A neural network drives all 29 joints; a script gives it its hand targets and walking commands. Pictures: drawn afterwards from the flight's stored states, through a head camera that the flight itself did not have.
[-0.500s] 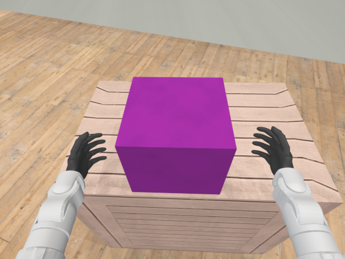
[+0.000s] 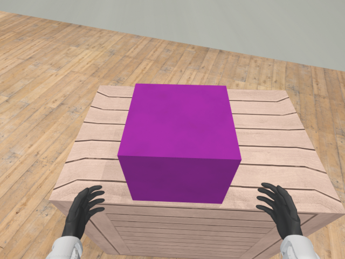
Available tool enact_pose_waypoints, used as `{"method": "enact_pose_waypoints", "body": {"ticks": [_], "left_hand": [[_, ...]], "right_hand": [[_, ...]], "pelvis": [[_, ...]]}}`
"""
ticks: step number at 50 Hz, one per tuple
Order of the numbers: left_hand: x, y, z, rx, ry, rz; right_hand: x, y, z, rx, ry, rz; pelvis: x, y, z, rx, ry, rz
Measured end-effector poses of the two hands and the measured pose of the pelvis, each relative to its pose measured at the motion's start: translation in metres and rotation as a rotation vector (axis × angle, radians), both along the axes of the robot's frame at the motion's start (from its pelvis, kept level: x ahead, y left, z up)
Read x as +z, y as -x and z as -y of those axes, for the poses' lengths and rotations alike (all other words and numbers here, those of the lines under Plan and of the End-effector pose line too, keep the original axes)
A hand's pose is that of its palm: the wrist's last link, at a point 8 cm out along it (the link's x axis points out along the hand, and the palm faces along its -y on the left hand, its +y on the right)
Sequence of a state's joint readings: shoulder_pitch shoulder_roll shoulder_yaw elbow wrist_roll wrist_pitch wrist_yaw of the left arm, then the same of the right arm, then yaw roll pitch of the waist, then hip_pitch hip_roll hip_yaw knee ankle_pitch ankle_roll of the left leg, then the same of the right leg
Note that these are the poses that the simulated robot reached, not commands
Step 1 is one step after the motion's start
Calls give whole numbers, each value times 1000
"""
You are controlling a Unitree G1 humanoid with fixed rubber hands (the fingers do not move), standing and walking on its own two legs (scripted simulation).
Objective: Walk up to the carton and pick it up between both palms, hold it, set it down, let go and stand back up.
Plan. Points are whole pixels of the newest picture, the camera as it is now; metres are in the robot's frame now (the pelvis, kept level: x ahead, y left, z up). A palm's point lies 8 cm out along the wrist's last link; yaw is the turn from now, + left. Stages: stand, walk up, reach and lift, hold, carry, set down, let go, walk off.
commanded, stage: set down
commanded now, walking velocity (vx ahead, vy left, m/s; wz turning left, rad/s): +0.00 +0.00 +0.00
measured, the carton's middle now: (178, 143) +0.42 +0.02 +0.02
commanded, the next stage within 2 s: let go in 1.20 s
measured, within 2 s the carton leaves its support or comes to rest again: neither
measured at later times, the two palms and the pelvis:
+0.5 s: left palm (79, 257) +0.16 +0.23 -0.05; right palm (289, 249) +0.18 -0.22 -0.04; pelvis +0.00 -0.01 +0.00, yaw +0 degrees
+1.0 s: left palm out of the picture +0.16 +0.22 -0.07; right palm out of the picture +0.16 -0.22 -0.07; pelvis +0.01 -0.01 +0.00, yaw -1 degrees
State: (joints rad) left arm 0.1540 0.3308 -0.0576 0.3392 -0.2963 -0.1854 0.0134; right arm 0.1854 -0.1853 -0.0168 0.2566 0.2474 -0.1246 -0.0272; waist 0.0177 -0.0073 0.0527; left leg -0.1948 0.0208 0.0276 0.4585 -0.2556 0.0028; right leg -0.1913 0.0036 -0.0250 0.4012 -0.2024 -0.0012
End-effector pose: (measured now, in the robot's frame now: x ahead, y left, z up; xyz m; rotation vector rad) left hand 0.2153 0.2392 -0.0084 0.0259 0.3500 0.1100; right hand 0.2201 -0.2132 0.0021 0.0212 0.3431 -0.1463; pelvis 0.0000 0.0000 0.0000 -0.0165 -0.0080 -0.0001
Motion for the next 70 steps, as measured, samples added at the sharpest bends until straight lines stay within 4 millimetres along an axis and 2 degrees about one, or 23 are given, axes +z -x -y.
{"method": "enact_pose_waypoints", "body": {"ticks": [11,16,21,25,29,38,56,64,70], "left_hand": [[8,4,-4,-2,-21,51],[-6,21,-1,1,-16,-8],[-25,43,6,16,0,-87],[-39,52,10,17,-17,-188],[-41,49,15,18,-28,-240],[-37,34,13,2,-68,-273],[-71,62,21,4,-83,-479],[-77,61,22,-7,-104,-530],[-74,48,25,-28,-119,-516]], "right_hand": [[-3,-6,-14,33,-16,44],[-9,5,-10,27,7,19],[-23,24,0,15,44,-61],[-39,37,7,5,71,-158],[-48,45,6,7,62,-218],[-58,48,1,37,68,-246],[-79,61,11,73,124,-385],[-90,66,12,92,133,-430],[-92,64,20,78,142,-419]], "pelvis": [[0,-4,2,1,-4,49],[1,-6,4,3,-3,87],[1,-6,5,0,-4,99],[1,-3,6,-5,-7,95],[2,-2,8,-15,-12,77],[3,-3,8,-28,-14,65],[4,-14,11,-19,-8,64],[3,-16,11,-15,-5,62],[1,-17,10,-21,-3,57]]}}
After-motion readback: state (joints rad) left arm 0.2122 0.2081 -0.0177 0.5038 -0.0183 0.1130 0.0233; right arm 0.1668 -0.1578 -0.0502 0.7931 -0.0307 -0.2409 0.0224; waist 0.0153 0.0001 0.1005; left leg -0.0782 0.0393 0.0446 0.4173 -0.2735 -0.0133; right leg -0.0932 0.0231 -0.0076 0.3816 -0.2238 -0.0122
